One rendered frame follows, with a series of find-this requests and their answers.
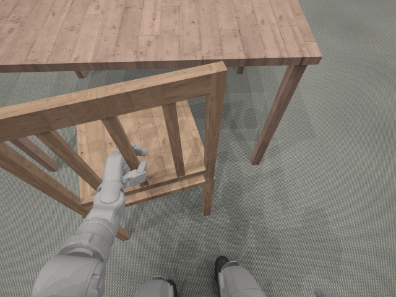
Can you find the left robot upper arm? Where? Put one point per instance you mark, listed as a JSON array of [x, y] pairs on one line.
[[72, 276]]

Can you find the left robot forearm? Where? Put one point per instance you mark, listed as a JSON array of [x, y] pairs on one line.
[[96, 234]]

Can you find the robot left hand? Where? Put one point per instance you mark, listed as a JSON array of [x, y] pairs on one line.
[[115, 167]]

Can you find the robot right shin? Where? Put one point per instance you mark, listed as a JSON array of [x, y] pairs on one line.
[[231, 263]]

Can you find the chair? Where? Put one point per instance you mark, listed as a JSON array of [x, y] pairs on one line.
[[151, 112]]

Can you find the table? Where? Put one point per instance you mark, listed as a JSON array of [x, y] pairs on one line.
[[96, 35]]

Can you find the robot left thigh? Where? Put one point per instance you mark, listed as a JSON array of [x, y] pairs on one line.
[[155, 288]]

